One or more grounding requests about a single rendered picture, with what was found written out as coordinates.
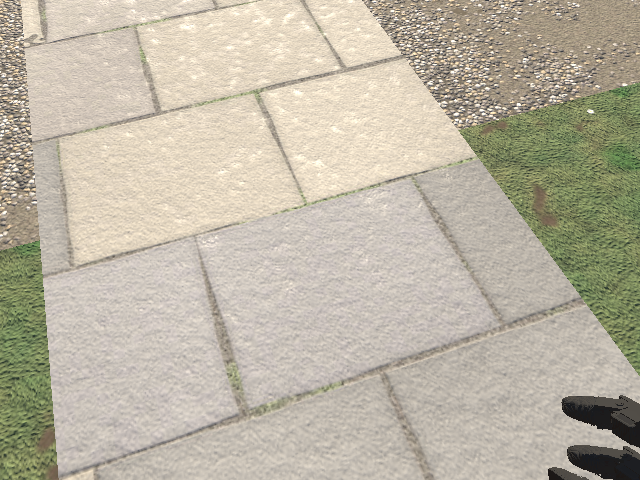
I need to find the right robot hand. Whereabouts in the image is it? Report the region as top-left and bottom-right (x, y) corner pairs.
(548, 395), (640, 480)

